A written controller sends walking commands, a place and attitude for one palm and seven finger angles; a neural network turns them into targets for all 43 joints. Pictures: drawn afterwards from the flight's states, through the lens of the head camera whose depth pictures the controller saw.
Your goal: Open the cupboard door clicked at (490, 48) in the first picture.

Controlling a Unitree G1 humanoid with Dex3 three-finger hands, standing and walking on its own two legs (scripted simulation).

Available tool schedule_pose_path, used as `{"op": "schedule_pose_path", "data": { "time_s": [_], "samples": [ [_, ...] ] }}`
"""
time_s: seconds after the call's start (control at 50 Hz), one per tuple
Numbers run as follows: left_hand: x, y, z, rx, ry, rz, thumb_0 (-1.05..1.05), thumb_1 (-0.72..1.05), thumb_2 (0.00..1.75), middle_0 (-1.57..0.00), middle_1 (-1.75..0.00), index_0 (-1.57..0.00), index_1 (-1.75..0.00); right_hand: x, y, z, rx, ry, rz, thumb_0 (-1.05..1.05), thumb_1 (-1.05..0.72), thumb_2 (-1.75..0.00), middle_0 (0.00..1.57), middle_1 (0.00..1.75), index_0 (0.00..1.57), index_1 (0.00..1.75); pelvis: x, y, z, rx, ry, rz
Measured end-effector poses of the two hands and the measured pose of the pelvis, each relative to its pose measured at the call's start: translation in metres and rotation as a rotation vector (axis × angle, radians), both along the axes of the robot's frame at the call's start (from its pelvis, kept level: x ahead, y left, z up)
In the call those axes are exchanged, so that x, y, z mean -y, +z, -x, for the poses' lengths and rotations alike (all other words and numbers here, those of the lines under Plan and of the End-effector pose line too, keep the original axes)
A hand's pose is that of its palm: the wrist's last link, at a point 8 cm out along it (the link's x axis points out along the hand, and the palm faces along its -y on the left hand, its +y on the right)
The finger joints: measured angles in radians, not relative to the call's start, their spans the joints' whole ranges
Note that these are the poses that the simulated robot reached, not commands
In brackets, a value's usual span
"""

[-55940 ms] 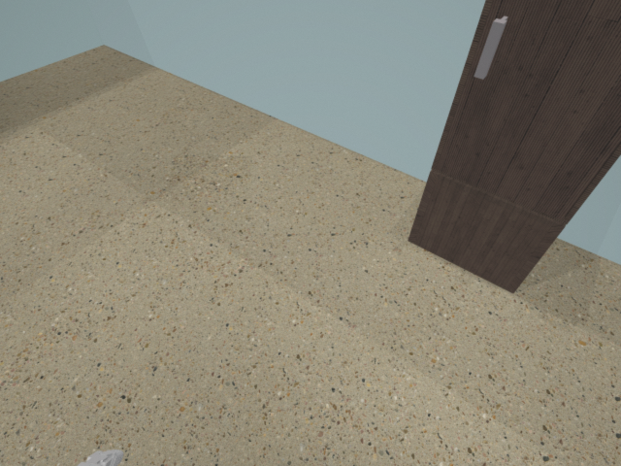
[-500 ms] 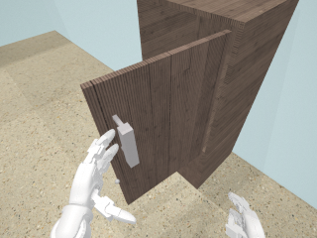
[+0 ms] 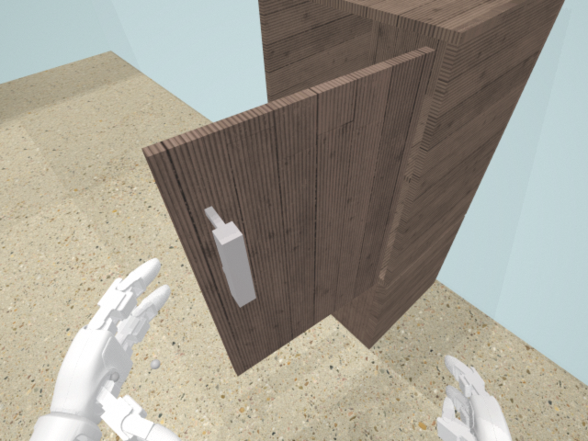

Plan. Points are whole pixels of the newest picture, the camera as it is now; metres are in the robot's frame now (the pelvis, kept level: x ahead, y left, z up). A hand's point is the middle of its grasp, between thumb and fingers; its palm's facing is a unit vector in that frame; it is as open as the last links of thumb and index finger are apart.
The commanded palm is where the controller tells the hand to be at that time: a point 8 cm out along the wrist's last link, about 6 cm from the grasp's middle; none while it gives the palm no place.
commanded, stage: draw the hand back to the body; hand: left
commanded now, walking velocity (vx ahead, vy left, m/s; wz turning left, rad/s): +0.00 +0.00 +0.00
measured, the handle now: (228, 256) +0.32 +0.12 +0.11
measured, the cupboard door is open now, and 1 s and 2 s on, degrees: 82 82 82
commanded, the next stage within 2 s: step back with the hand held close in 1.66 s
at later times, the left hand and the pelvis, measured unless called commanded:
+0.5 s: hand (116, 352) +0.18 +0.20 +0.13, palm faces -0.02 -1.00 -0.08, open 16.3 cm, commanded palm +0.14 +0.26 +0.14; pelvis +0.00 +0.03 +0.01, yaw +0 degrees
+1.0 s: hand (55, 317) +0.20 +0.26 +0.16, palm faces +0.35 -0.86 -0.37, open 12.5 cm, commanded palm +0.15 +0.31 +0.18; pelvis +0.01 +0.03 +0.03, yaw -1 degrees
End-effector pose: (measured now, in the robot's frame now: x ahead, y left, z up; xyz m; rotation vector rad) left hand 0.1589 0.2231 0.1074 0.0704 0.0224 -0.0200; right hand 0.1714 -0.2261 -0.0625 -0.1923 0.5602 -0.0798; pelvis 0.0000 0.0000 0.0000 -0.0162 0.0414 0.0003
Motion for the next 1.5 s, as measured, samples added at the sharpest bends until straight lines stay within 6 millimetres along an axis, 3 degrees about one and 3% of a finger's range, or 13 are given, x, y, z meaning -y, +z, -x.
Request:
{"op": "schedule_pose_path", "data": {
  "time_s": [0.18, 0.4, 0.6, 0.64, 0.84, 1.32, 1.5],
  "samples": [
    [-0.002, 0.000, -0.005, 0.021, -0.026, 0.016, -0.02, -0.50, 0.30, -0.15, -0.30, -0.15, -0.30, -0.015, 0.004, 0.002, 0.034, 0.011, -0.002, 0.02, -0.90, -0.90, 0.20, 0.30, 0.20, 0.30, -0.010, 0.000, 0.006, 0.008, 0.001, 0.006],
    [-0.025, 0.019, -0.004, 0.031, -0.006, -0.003, -0.02, -0.50, 0.30, -0.15, -0.30, -0.15, -0.30, -0.039, 0.012, 0.000, 0.055, 0.026, -0.029, 0.02, -0.90, -0.90, 0.20, 0.30, 0.20, 0.30, -0.023, 0.005, 0.003, 0.034, -0.004, 0.011],
    [-0.044, 0.032, 0.001, 0.035, 0.011, -0.022, -0.02, -0.47, 0.31, -0.15, -0.30, -0.15, -0.30, -0.048, 0.022, -0.008, 0.079, 0.046, -0.015, 0.02, -0.90, -0.90, 0.20, 0.30, 0.20, 0.30, -0.031, 0.010, 0.002, 0.053, 0.000, 0.015],
    [-0.050, 0.037, 0.002, 0.041, 0.072, -0.112, -0.02, -0.44, 0.32, -0.15, -0.30, -0.15, -0.30, -0.049, 0.024, -0.010, 0.075, 0.048, -0.001, 0.02, -0.90, -0.90, 0.20, 0.30, 0.20, 0.30, -0.031, 0.012, 0.002, 0.064, -0.007, 0.014],
    [-0.066, 0.054, 0.009, 0.067, 0.307, -0.276, -0.01, -0.16, 0.44, -0.16, -0.30, -0.16, -0.30, -0.050, 0.022, -0.006, -0.020, 0.041, 0.020, 0.01, -0.90, -0.90, 0.20, 0.30, 0.20, 0.30, -0.035, 0.023, -0.004, 0.105, -0.020, 0.007],
    [-0.091, 0.091, -0.007, 0.168, 0.444, -0.389, 0.00, 0.66, 0.80, -0.20, -0.30, -0.20, -0.30, -0.024, 0.015, -0.012, -0.105, -0.010, 0.011, 0.01, -0.90, -0.90, 0.20, 0.30, 0.20, 0.30, -0.021, 0.030, -0.013, 0.131, -0.036, 0.001],
    [-0.084, 0.089, -0.006, 0.166, 0.437, -0.371, 0.01, 0.85, 0.88, -0.20, -0.30, -0.21, -0.30, -0.017, 0.015, -0.009, -0.106, -0.015, 0.008, 0.01, -0.90, -0.90, 0.20, 0.30, 0.20, 0.30, -0.016, 0.031, -0.010, 0.135, -0.037, -0.002]
  ]
}}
